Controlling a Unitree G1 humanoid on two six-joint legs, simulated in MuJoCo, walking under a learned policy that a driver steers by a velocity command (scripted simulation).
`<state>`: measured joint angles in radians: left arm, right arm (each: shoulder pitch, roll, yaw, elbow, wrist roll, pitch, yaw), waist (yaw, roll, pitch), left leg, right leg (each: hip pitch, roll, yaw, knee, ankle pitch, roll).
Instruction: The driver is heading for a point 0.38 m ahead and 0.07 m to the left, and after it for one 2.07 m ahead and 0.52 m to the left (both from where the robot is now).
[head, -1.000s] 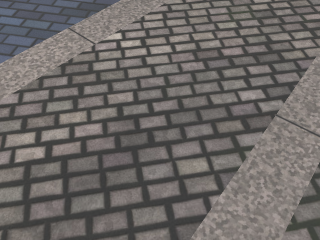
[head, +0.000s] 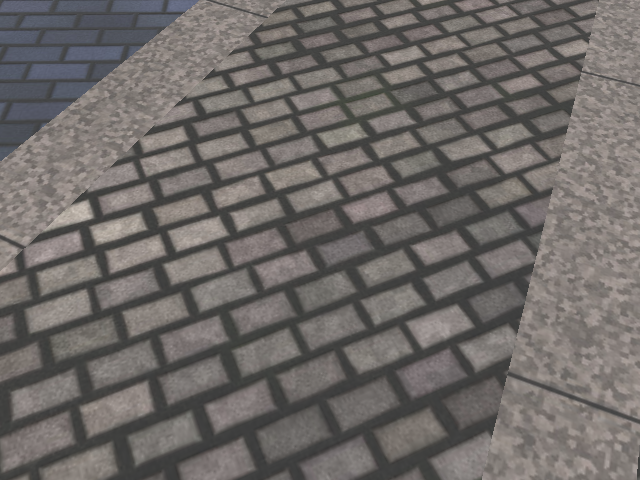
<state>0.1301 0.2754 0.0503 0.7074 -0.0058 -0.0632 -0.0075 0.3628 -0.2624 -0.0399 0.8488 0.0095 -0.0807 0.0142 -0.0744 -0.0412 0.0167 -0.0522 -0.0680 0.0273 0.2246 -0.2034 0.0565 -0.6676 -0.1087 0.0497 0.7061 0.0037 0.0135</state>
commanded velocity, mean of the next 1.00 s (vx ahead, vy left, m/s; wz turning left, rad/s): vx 0.25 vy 0.00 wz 0.39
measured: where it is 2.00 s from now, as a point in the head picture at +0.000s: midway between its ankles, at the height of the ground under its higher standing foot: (286, 466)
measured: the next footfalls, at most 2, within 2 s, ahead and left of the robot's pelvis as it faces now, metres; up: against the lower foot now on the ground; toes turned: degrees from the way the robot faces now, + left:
right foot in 0.18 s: +0.28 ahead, -0.15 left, +0.00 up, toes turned +2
left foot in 0.64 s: +0.42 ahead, +0.13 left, +0.00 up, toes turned +21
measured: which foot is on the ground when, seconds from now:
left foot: down 0.00-0.18, up 0.20-0.62, down 0.64-1.00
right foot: up 0.00-0.16, down 0.18-0.64, up 0.66-1.00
